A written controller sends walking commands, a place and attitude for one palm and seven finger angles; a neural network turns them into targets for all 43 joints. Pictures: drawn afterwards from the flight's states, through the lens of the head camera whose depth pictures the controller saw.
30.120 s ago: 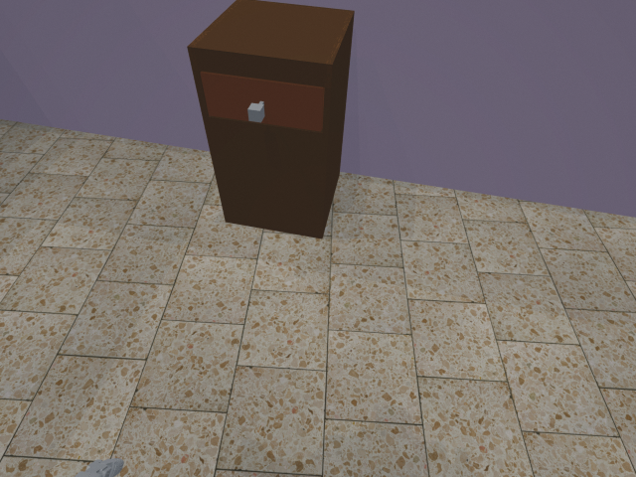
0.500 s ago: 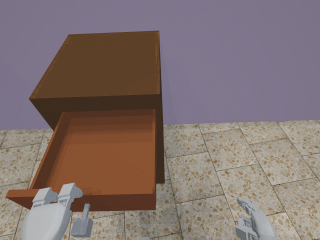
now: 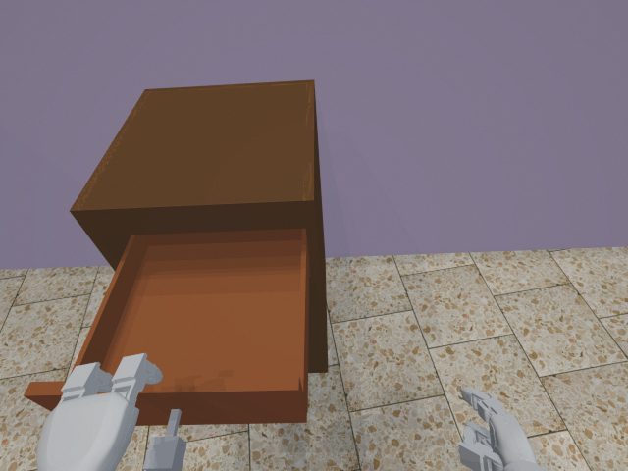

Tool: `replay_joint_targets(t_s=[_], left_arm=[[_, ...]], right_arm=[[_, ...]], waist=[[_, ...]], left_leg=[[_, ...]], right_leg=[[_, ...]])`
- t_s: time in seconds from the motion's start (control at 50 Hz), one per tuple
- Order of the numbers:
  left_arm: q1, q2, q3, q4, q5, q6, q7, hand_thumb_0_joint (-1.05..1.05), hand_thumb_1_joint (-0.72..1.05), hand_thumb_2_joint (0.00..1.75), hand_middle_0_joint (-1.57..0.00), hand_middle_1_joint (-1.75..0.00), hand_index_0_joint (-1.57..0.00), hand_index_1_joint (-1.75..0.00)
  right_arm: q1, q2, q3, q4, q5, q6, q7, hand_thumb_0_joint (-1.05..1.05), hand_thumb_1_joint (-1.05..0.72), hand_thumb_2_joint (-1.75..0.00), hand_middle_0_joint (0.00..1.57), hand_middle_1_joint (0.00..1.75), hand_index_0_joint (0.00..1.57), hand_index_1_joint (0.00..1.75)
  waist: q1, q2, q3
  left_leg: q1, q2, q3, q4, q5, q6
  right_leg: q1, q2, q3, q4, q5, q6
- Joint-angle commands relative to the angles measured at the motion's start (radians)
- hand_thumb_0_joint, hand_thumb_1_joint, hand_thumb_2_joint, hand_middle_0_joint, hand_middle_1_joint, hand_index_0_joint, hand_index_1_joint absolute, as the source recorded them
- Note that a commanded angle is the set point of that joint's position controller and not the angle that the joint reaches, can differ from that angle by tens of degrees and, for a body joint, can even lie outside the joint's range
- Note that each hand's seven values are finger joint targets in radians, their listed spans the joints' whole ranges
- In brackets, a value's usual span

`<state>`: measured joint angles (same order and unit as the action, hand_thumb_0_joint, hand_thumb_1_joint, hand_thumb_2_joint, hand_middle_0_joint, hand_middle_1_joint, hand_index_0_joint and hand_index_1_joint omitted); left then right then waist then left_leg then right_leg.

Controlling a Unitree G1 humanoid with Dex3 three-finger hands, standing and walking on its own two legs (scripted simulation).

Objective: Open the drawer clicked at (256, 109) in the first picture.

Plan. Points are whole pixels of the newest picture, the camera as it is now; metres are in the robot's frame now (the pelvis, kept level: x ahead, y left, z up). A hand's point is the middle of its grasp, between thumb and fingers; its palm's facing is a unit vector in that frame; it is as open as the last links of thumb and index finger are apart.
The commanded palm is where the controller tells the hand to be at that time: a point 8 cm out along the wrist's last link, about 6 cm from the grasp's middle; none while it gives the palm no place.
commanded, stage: lift the hand off the handle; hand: left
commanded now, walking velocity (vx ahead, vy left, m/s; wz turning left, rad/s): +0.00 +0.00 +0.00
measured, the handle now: (169, 439) +0.18 +0.25 -0.12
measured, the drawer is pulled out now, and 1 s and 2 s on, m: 0.30 0.30 0.30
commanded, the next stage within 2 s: draw the hand back to the body in 0.30 s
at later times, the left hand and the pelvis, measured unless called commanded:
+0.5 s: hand (116, 430) +0.15 +0.24 +0.03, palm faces +0.01 -0.10 -0.99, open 13.8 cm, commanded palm +0.13 +0.25 +0.10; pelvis +0.00 +0.00 +0.01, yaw +0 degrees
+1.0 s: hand (66, 404) +0.16 +0.27 +0.09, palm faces +0.04 -0.08 -1.00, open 13.8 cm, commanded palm +0.14 +0.27 +0.15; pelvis +0.01 +0.01 +0.03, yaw +0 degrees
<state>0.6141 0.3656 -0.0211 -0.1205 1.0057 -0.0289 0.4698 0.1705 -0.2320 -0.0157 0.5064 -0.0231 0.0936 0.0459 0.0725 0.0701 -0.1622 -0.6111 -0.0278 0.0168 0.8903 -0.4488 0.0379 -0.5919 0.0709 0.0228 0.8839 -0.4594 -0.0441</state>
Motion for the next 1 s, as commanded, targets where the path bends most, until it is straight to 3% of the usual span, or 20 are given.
replay_joint_targets(t_s=[0.0,0.02,0.08,0.14,0.18,0.2,0.34,0.48,0.5,0.58,0.6,0.62,0.74,0.78,0.8,0.88,0.9,0.92,0.96,0.98], left_arm=[[0.011,0.128,0.093,-0.203,-0.020,-0.006,0.019,0.00,-0.50,0.30,-0.30,-1.20,-0.30,-1.20],[0.010,0.168,0.134,-0.203,-0.019,-0.009,0.016,0.00,-0.50,0.30,-0.30,-1.20,-0.30,-1.20],[0.009,0.187,0.150,-0.224,-0.026,-0.016,0.002,0.00,-0.50,0.30,-0.30,-1.20,-0.30,-1.20],[0.021,0.158,0.123,-0.236,-0.031,-0.026,-0.010,0.00,-0.50,0.30,-0.30,-1.20,-0.30,-1.20],[0.013,0.193,0.160,-0.235,-0.031,-0.030,-0.014,0.00,-0.50,0.30,-0.30,-1.20,-0.30,-1.20],[0.033,0.144,0.116,-0.216,-0.035,-0.028,-0.018,0.00,-0.50,0.30,-0.30,-1.20,-0.30,-1.20],[-0.009,0.153,0.124,-0.220,-0.020,-0.033,-0.019,0.00,-0.50,0.30,-0.30,-1.20,-0.30,-1.20],[-0.010,0.219,0.193,-0.269,-0.025,-0.021,-0.010,0.00,-0.50,0.30,-0.30,-1.20,-0.30,-1.20],[-0.012,0.177,0.151,-0.268,-0.036,-0.015,-0.016,0.00,-0.50,0.30,-0.30,-1.20,-0.30,-1.20],[-0.037,0.211,0.177,-0.264,-0.054,0.008,-0.052,0.00,-0.50,0.30,-0.30,-1.20,-0.30,-1.20],[0.000,0.168,0.135,-0.270,-0.068,0.013,-0.066,0.00,-0.50,0.30,-0.30,-1.20,-0.30,-1.20],[-0.024,0.197,0.155,-0.294,-0.067,0.012,-0.078,0.00,-0.50,0.30,-0.30,-1.20,-0.30,-1.20],[0.037,0.213,0.173,-0.351,-0.080,0.001,-0.119,0.00,-0.50,0.30,-0.30,-1.20,-0.30,-1.20],[0.006,0.276,0.239,-0.362,-0.077,-0.004,-0.121,0.00,-0.50,0.30,-0.30,-1.20,-0.30,-1.20],[0.031,0.241,0.215,-0.349,-0.087,-0.003,-0.122,0.00,-0.50,0.30,-0.30,-1.20,-0.30,-1.20],[-0.005,0.280,0.258,-0.387,-0.095,-0.013,-0.134,0.00,-0.50,0.30,-0.30,-1.20,-0.30,-1.20],[0.008,0.237,0.221,-0.376,-0.108,-0.011,-0.143,0.00,-0.50,0.30,-0.30,-1.20,-0.30,-1.20],[-0.023,0.263,0.242,-0.399,-0.109,-0.016,-0.150,0.00,-0.50,0.30,-0.30,-1.20,-0.30,-1.20],[-0.021,0.234,0.210,-0.415,-0.122,-0.010,-0.168,0.00,-0.50,0.30,-0.30,-1.20,-0.30,-1.20],[-0.031,0.274,0.238,-0.423,-0.112,-0.012,-0.173,0.00,-0.50,0.30,-0.30,-1.20,-0.30,-1.20]], right_arm=[[-0.130,-0.100,-0.041,-0.170,0.008,-0.057,-0.014,0.00,-0.90,-0.90,0.20,0.30,0.20,0.30],[-0.125,-0.103,-0.038,-0.170,0.005,-0.059,-0.011,0.00,-0.90,-0.90,0.20,0.30,0.20,0.30],[-0.133,-0.104,-0.037,-0.167,0.002,-0.061,-0.014,0.00,-0.90,-0.90,0.20,0.30,0.20,0.30],[-0.132,-0.099,-0.042,-0.165,0.004,-0.065,-0.015,0.00,-0.90,-0.90,0.20,0.30,0.20,0.30],[-0.133,-0.102,-0.038,-0.161,0.001,-0.065,-0.012,0.00,-0.90,-0.90,0.20,0.30,0.20,0.30],[-0.130,-0.097,-0.043,-0.161,0.007,-0.065,-0.016,0.00,-0.90,-0.90,0.20,0.30,0.20,0.30],[-0.133,-0.100,-0.048,-0.161,0.004,-0.066,-0.012,0.00,-0.90,-0.90,0.20,0.30,0.20,0.30],[-0.141,-0.098,-0.040,-0.162,0.003,-0.063,-0.015,0.00,-0.90,-0.90,0.20,0.30,0.20,0.30],[-0.143,-0.093,-0.043,-0.158,0.013,-0.063,-0.020,0.00,-0.90,-0.90,0.20,0.30,0.20,0.30],[-0.149,-0.102,-0.039,-0.151,0.015,-0.066,-0.019,0.00,-0.90,-0.90,0.20,0.30,0.20,0.30],[-0.152,-0.094,-0.041,-0.157,0.022,-0.069,-0.023,0.00,-0.90,-0.90,0.20,0.30,0.20,0.30],[-0.151,-0.101,-0.037,-0.156,0.020,-0.072,-0.021,0.00,-0.90,-0.90,0.20,0.30,0.20,0.30],[-0.152,-0.095,-0.036,-0.164,0.021,-0.073,-0.022,0.00,-0.90,-0.90,0.20,0.30,0.20,0.30],[-0.155,-0.102,-0.028,-0.163,0.016,-0.068,-0.024,0.00,-0.90,-0.90,0.20,0.30,0.20,0.30],[-0.155,-0.095,-0.036,-0.161,0.023,-0.067,-0.029,0.00,-0.90,-0.90,0.20,0.30,0.20,0.30],[-0.149,-0.101,-0.032,-0.163,0.019,-0.066,-0.030,0.00,-0.90,-0.90,0.20,0.30,0.20,0.30],[-0.153,-0.097,-0.038,-0.162,0.026,-0.065,-0.034,0.00,-0.90,-0.90,0.20,0.30,0.20,0.30],[-0.150,-0.105,-0.036,-0.162,0.022,-0.068,-0.032,0.00,-0.90,-0.90,0.20,0.30,0.20,0.30],[-0.153,-0.102,-0.039,-0.171,0.028,-0.068,-0.037,0.00,-0.90,-0.90,0.20,0.30,0.20,0.30],[-0.142,-0.107,-0.031,-0.171,0.022,-0.072,-0.035,0.00,-0.90,-0.90,0.20,0.30,0.20,0.30]], waist=[[-0.008,-0.036,-0.065],[-0.002,-0.053,-0.086],[0.001,-0.054,-0.093],[0.000,-0.041,-0.064],[0.003,-0.043,-0.071],[-0.003,-0.052,-0.027],[0.005,-0.059,-0.064],[0.020,-0.021,-0.100],[0.006,-0.010,-0.058],[0.011,-0.048,-0.068],[0.009,-0.050,-0.036],[0.012,-0.051,-0.078],[0.024,-0.044,-0.023],[0.032,-0.061,-0.038],[0.027,-0.055,0.005],[0.031,-0.011,-0.034],[0.023,-0.012,0.017],[0.027,-0.020,-0.026],[0.023,-0.014,0.007],[0.031,-0.026,-0.033]], left_leg=[[0.160,0.010,-0.035,-0.128,0.246,0.016],[0.167,0.009,-0.036,-0.128,0.253,0.015],[0.183,0.005,-0.033,-0.137,0.256,0.015],[0.191,0.008,-0.034,-0.145,0.256,0.017],[0.199,0.006,-0.035,-0.151,0.254,0.014],[0.186,0.010,-0.038,-0.157,0.242,0.016],[0.199,0.009,-0.032,-0.161,0.243,0.014],[0.229,0.005,-0.037,-0.170,0.278,0.010],[0.224,0.010,-0.036,-0.177,0.269,0.013],[0.243,0.014,-0.040,-0.202,0.282,0.013],[0.236,0.016,-0.039,-0.211,0.280,0.016],[0.257,0.016,-0.038,-0.212,0.302,0.017],[0.286,0.019,-0.037,-0.236,0.336,0.016],[0.299,0.013,-0.039,-0.243,0.334,0.015],[0.290,0.015,-0.036,-0.247,0.316,0.018],[0.349,0.013,-0.042,-0.257,0.352,0.013],[0.334,0.018,-0.044,-0.264,0.339,0.015],[0.358,0.019,-0.042,-0.265,0.352,0.015],[0.359,0.021,-0.049,-0.282,0.347,0.014],[0.383,0.021,-0.052,-0.281,0.370,0.015]], right_leg=[[0.032,-0.028,0.039,-0.185,0.295,-0.018],[0.036,-0.032,0.043,-0.191,0.295,-0.016],[0.056,-0.037,0.060,-0.207,0.309,-0.015],[0.061,-0.035,0.049,-0.215,0.305,-0.015],[0.057,-0.037,0.059,-0.225,0.290,-0.016],[0.052,-0.031,0.042,-0.223,0.280,-0.015],[0.055,-0.033,0.042,-0.224,0.277,-0.014],[0.092,-0.037,0.058,-0.232,0.300,-0.019],[0.089,-0.034,0.049,-0.235,0.301,-0.018],[0.116,-0.039,0.049,-0.262,0.306,-0.010],[0.131,-0.039,0.045,-0.266,0.317,-0.010],[0.141,-0.045,0.045,-0.271,0.337,-0.006],[0.166,-0.047,0.049,-0.302,0.367,-0.007],[0.179,-0.051,0.062,-0.318,0.370,-0.007],[0.177,-0.048,0.063,-0.326,0.358,-0.006],[0.189,-0.052,0.055,-0.340,0.366,-0.007],[0.176,-0.047,0.049,-0.345,0.347,-0.008],[0.185,-0.054,0.042,-0.351,0.356,-0.002],[0.184,-0.048,0.047,-0.364,0.330,-0.007],[0.194,-0.053,0.031,-0.360,0.339,-0.002]])
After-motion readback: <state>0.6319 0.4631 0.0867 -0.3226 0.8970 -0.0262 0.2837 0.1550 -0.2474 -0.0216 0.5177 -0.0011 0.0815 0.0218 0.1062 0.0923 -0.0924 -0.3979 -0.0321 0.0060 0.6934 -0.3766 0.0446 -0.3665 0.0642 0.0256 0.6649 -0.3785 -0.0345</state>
